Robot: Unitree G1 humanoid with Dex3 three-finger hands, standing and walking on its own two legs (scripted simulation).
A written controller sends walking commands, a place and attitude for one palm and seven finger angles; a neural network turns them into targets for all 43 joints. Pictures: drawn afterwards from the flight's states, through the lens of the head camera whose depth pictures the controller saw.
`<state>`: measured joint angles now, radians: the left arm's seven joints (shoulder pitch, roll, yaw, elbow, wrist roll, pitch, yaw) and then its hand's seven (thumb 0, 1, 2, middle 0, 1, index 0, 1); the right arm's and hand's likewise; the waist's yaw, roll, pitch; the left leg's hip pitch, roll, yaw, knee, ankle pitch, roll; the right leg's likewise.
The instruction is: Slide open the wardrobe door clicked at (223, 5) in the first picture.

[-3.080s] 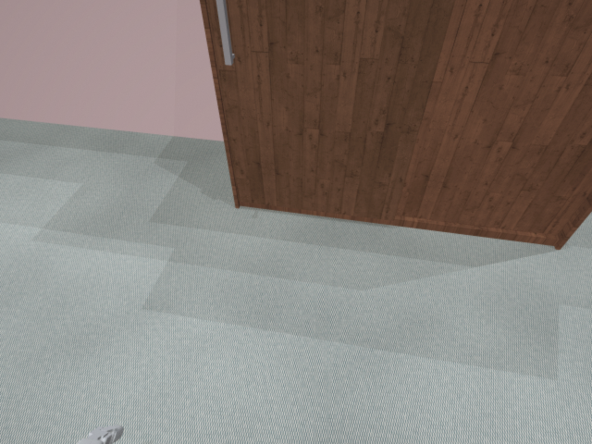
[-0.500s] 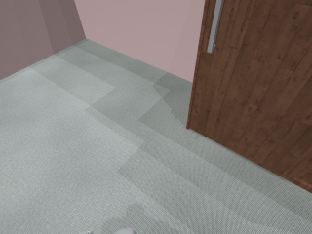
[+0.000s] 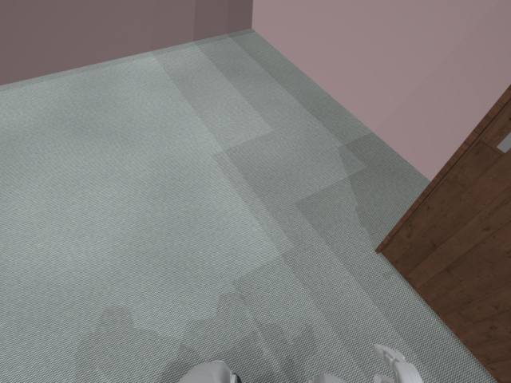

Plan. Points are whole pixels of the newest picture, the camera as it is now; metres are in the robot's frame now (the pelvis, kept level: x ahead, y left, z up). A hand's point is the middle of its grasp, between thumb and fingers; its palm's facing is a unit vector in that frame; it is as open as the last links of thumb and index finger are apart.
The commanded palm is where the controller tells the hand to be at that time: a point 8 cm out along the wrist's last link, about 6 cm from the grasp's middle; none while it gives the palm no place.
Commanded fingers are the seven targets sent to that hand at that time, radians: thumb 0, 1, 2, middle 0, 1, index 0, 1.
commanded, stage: turn to face it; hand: left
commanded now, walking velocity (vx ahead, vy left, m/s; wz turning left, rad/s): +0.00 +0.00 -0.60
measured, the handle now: out of the picture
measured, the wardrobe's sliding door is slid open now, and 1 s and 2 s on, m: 0.00 0.00 0.00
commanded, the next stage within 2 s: take the last steps up to it in 1.46 s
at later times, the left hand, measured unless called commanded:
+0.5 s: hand out of the picture +0.12 +0.13 -0.15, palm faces -0.19 -0.95 -0.25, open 7.4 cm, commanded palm none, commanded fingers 0.00 0.90 0.90 -0.20 -0.30 -0.20 -0.30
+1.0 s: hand (194, 341) +0.20 +0.13 -0.16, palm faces -0.40 -0.89 -0.24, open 7.4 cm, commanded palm none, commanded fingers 0.00 0.90 0.90 -0.20 -0.30 -0.20 -0.30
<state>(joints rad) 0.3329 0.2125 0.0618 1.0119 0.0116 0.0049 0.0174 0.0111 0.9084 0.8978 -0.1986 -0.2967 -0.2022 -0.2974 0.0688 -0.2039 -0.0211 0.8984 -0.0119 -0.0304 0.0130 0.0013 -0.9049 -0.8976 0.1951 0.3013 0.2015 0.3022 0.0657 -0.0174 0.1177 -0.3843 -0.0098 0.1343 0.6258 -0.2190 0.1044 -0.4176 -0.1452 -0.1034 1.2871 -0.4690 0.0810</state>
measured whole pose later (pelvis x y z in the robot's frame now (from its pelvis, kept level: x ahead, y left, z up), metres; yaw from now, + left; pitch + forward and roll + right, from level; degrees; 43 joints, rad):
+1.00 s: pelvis +0.04 -0.02 +0.01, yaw -31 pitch +1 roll +0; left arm 0.21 0.24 0.10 0.93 0.01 0.06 0.00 0.01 0.90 0.90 -0.20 -0.30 -0.20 -0.30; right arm 0.08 -0.20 -0.04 0.88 0.00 0.01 -0.03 0.00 -0.90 -0.90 0.20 0.30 0.20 0.30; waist 0.04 -0.03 0.06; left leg -0.27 0.01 0.03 0.54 -0.30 -0.03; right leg -0.35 0.08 0.16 0.62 -0.31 0.00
